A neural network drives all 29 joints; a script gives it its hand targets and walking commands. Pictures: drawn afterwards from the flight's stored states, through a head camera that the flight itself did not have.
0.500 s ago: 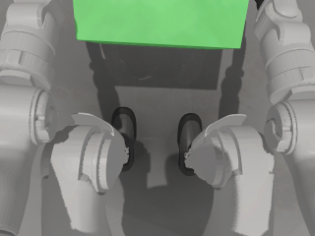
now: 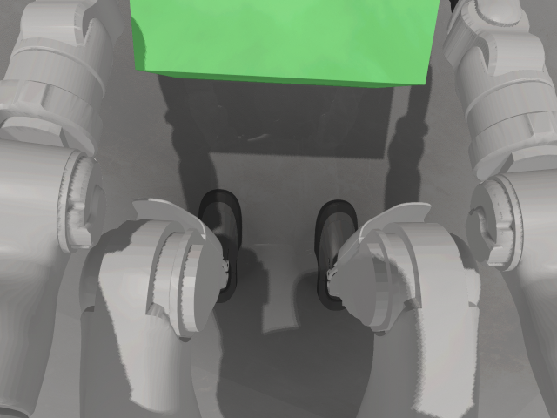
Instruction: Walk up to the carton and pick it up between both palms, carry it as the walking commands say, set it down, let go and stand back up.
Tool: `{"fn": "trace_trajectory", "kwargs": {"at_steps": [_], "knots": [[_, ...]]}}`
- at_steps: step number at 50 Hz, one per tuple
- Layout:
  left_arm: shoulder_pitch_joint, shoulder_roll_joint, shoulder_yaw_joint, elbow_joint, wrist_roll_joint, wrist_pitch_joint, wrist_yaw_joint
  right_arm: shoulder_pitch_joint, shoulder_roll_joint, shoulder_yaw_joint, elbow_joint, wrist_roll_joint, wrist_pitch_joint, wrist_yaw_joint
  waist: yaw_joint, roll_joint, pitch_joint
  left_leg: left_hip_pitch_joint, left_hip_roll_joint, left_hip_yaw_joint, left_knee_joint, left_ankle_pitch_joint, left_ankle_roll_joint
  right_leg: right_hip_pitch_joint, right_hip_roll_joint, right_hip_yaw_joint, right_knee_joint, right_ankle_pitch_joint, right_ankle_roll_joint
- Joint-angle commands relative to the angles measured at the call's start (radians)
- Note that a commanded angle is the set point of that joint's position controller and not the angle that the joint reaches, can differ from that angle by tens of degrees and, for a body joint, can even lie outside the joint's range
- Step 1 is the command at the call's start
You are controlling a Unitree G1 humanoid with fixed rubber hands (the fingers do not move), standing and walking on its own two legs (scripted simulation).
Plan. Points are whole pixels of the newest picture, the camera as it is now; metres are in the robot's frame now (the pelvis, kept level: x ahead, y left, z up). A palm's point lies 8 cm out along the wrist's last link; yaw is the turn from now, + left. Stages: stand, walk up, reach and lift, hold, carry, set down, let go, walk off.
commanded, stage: reach and lift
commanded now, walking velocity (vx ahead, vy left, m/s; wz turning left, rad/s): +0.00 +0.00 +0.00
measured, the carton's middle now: out of the picture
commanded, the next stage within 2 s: none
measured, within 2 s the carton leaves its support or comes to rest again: leaves its support in 0.36 s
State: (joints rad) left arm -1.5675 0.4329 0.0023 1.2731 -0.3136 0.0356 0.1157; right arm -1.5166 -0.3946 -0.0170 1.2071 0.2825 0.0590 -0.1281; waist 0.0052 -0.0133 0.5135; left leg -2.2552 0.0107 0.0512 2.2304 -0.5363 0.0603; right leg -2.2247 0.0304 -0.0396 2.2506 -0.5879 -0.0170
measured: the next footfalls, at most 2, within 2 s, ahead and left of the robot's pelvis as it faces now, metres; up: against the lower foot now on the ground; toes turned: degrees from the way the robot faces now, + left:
none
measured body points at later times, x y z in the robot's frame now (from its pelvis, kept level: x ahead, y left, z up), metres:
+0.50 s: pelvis +0.00 +0.00 +0.00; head +0.38 +0.01 +0.23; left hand +0.56 +0.21 -0.19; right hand +0.55 -0.18 -0.20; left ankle +0.13 +0.10 -0.32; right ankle +0.11 -0.11 -0.32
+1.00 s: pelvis -0.01 +0.00 +0.02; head +0.36 +0.02 +0.26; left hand +0.56 +0.20 -0.14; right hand +0.55 -0.18 -0.14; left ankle +0.12 +0.10 -0.32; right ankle +0.11 -0.11 -0.32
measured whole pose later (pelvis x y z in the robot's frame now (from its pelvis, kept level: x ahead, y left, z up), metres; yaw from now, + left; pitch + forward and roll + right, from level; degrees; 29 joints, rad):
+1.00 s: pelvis -0.01 +0.00 +0.02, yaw +0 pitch +29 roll -2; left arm -1.49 0.36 0.20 0.96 -0.17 0.21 0.19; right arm -1.44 -0.36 -0.15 0.93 0.18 0.24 -0.21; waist 0.01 -0.01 0.52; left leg -2.16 -0.04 0.02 2.17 -0.52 0.04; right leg -2.12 0.06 -0.03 2.18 -0.57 0.00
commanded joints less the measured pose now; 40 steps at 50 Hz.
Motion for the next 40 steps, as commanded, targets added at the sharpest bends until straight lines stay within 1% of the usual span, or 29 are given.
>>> {"fn": "trace_trajectory", "kwargs": {"at_steps": [1,3,4,5,6,7,8,10,11,15,16,18,19,20,21,23,24,25,26,27,29,30,31,32,33,34,37,38,40], "knots": [[-0.472,-0.658,-0.125,-0.254,0.014,0.007,-0.227,-0.514,0.668,0.15,-0.259,0.007,-0.001,0.226,0.013,-0.004,-1.237,0.521,-0.063,-0.074,-0.111,0.314,-0.027,0.466,0.038,0.043,-0.147,0.313,0.009],[-0.46,-0.71,-0.117,-0.263,0.022,0.016,-0.244,-0.512,0.716,0.15,-0.271,0.01,0.006,0.247,0.014,0.008,-1.215,0.521,-0.066,-0.074,-0.104,0.325,-0.023,0.431,0.041,0.042,-0.141,0.317,0.002],[-0.454,-0.734,-0.114,-0.276,0.026,0.018,-0.252,-0.503,0.74,0.151,-0.273,0.007,0.008,0.255,0.01,-0.001,-1.192,0.511,-0.07,-0.073,-0.102,0.332,-0.021,0.416,0.046,0.04,-0.142,0.322,-0.001],[-0.455,-0.741,-0.117,-0.286,0.024,0.02,-0.257,-0.503,0.751,0.149,-0.281,0.009,0.009,0.261,0.006,0.003,-1.179,0.504,-0.069,-0.076,-0.098,0.339,-0.019,0.402,0.045,0.043,-0.137,0.33,-0.004],[-0.455,-0.745,-0.116,-0.295,0.026,0.019,-0.26,-0.503,0.76,0.154,-0.282,0.015,0.01,0.265,0.015,-0.001,-1.169,0.498,-0.068,-0.074,-0.094,0.343,-0.018,0.395,0.043,0.045,-0.135,0.331,-0.004],[-0.456,-0.756,-0.116,-0.301,0.028,0.02,-0.263,-0.505,0.768,0.153,-0.29,0.015,0.011,0.267,0.011,0.002,-1.159,0.497,-0.068,-0.074,-0.093,0.346,-0.016,0.384,0.045,0.046,-0.137,0.332,-0.008],[-0.454,-0.757,-0.116,-0.302,0.031,0.022,-0.265,-0.506,0.772,0.152,-0.295,0.018,0.01,0.269,0.017,0.006,-1.146,0.489,-0.068,-0.075,-0.097,0.337,-0.016,0.373,0.045,0.045,-0.134,0.323,-0.009],[-0.445,-0.766,-0.118,-0.306,0.029,0.025,-0.268,-0.495,0.775,0.15,-0.297,0.016,0.012,0.269,0.011,0.006,-1.131,0.482,-0.068,-0.077,-0.099,0.328,-0.015,0.369,0.045,0.046,-0.135,0.319,-0.012],[-0.448,-0.767,-0.117,-0.31,0.029,0.025,-0.269,-0.498,0.781,0.152,-0.3,0.016,0.014,0.269,0.015,0.008,-1.137,0.486,-0.069,-0.075,-0.096,0.327,-0.014,0.371,0.045,0.048,-0.137,0.316,-0.013],[-0.429,-0.78,-0.123,-0.315,0.025,0.029,-0.27,-0.503,0.795,0.159,-0.327,0.016,0.014,0.268,0.009,0.003,-1.171,0.497,-0.071,-0.075,-0.097,0.344,-0.012,0.384,0.047,0.043,-0.134,0.33,-0.013],[-0.439,-0.781,-0.129,-0.328,0.024,0.028,-0.269,-0.515,0.796,0.166,-0.345,0.022,0.013,0.267,0.018,0.012,-1.199,0.505,-0.069,-0.071,-0.094,0.352,-0.012,0.398,0.047,0.046,-0.134,0.339,-0.012],[-0.444,-0.793,-0.138,-0.345,0.015,0.027,-0.266,-0.522,0.8,0.178,-0.373,0.028,0.011,0.264,0.009,0.001,-1.247,0.531,-0.071,-0.069,-0.096,0.37,-0.014,0.424,0.049,0.04,-0.137,0.356,-0.009],[-0.449,-0.792,-0.143,-0.35,0.011,0.027,-0.264,-0.532,0.806,0.18,-0.38,0.031,0.011,0.262,0.014,0.007,-1.273,0.537,-0.073,-0.066,-0.096,0.368,-0.015,0.437,0.049,0.039,-0.136,0.354,-0.01],[-0.446,-0.801,-0.151,-0.355,0.006,0.028,-0.263,-0.537,0.805,0.187,-0.391,0.034,0.011,0.259,0.009,0.007,-1.299,0.543,-0.073,-0.062,-0.097,0.368,-0.016,0.451,0.049,0.036,-0.137,0.358,-0.009],[-0.454,-0.799,-0.153,-0.363,0.003,0.029,-0.262,-0.545,0.808,0.195,-0.404,0.037,0.013,0.256,0.011,-0.004,-1.327,0.549,-0.074,-0.06,-0.096,0.373,-0.016,0.467,0.049,0.035,-0.139,0.363,-0.009],[-0.471,-0.798,-0.169,-0.384,-0.01,0.035,-0.258,-0.591,0.799,0.211,-0.458,0.051,0.014,0.249,0.013,0.001,-1.436,0.595,-0.075,-0.052,-0.098,0.378,-0.018,0.534,0.049,0.025,-0.141,0.371,-0.005],[-0.488,-0.794,-0.172,-0.388,-0.015,0.04,-0.256,-0.613,0.799,0.223,-0.473,0.058,0.019,0.246,0.019,-0.014,-1.484,0.608,-0.073,-0.048,-0.1,0.365,-0.017,0.567,0.047,0.021,-0.142,0.366,-0.004],[-0.498,-0.796,-0.181,-0.4,-0.022,0.046,-0.254,-0.633,0.791,0.229,-0.495,0.066,0.023,0.242,0.013,-0.016,-1.535,0.631,-0.074,-0.044,-0.103,0.358,-0.018,0.597,0.048,0.012,-0.143,0.361,-0.001],[-0.505,-0.791,-0.19,-0.418,-0.029,0.051,-0.253,-0.635,0.802,0.24,-0.508,0.072,0.028,0.239,0.019,-0.013,-1.585,0.663,-0.075,-0.039,-0.099,0.39,-0.02,0.639,0.052,0.012,-0.14,0.393,0.0],[-0.501,-0.813,-0.203,-0.446,-0.038,0.056,-0.252,-0.638,0.808,0.246,-0.529,0.08,0.032,0.237,0.013,-0.007,-1.616,0.69,-0.078,-0.038,-0.103,0.408,-0.021,0.653,0.055,0.007,-0.141,0.413,0.005],[-0.53,-0.831,-0.22,-0.477,-0.046,0.064,-0.25,-0.647,0.822,0.245,-0.549,0.079,0.038,0.237,0.006,0.004,-1.647,0.708,-0.08,-0.034,-0.111,0.398,-0.024,0.646,0.056,0.005,-0.151,0.398,0.002],[-0.55,-0.832,-0.214,-0.484,-0.04,0.068,-0.25,-0.663,0.827,0.242,-0.549,0.077,0.043,0.238,0.015,0.002,-1.652,0.704,-0.082,-0.033,-0.117,0.387,-0.024,0.642,0.055,0.004,-0.156,0.384,0.001],[-0.552,-0.835,-0.21,-0.482,-0.035,0.075,-0.251,-0.674,0.82,0.24,-0.559,0.073,0.047,0.237,0.007,0.001,-1.653,0.698,-0.082,-0.03,-0.12,0.374,-0.025,0.643,0.055,0.003,-0.166,0.373,-0.001],[-0.543,-0.848,-0.206,-0.469,-0.026,0.083,-0.252,-0.678,0.83,0.234,-0.557,0.07,0.051,0.238,0.013,0.012,-1.656,0.706,-0.083,-0.026,-0.13,0.356,-0.027,0.637,0.055,-0.001,-0.173,0.353,-0.001],[-0.532,-0.855,-0.196,-0.457,-0.017,0.089,-0.255,-0.684,0.831,0.233,-0.556,0.067,0.057,0.24,0.01,0.009,-1.652,0.705,-0.081,-0.027,-0.135,0.344,-0.026,0.625,0.054,-0.003,-0.18,0.34,-0.002],[-0.522,-0.859,-0.185,-0.444,-0.005,0.096,-0.258,-0.682,0.839,0.229,-0.544,0.062,0.063,0.243,0.015,0.013,-1.646,0.689,-0.082,-0.021,-0.139,0.323,-0.026,0.623,0.054,-0.001,-0.186,0.326,-0.003],[-0.492,-0.9,-0.16,-0.403,0.025,0.114,-0.277,-0.647,0.878,0.195,-0.485,0.035,0.081,0.261,0.007,0.024,-1.577,0.659,-0.081,-0.022,-0.16,0.277,-0.026,0.568,0.055,-0.006,-0.202,0.28,-0.006],[-0.495,-0.907,-0.155,-0.405,0.032,0.12,-0.285,-0.639,0.891,0.187,-0.477,0.026,0.087,0.267,0.006,0.023,-1.566,0.642,-0.081,-0.022,-0.159,0.27,-0.025,0.562,0.056,-0.003,-0.204,0.273,-0.007],[-0.49,-0.936,-0.153,-0.417,0.04,0.131,-0.3,-0.628,0.909,0.169,-0.479,0.007,0.097,0.278,-0.007,0.037,-1.579,0.658,-0.081,-0.022,-0.169,0.278,-0.026,0.559,0.056,-0.008,-0.209,0.278,-0.009]]}}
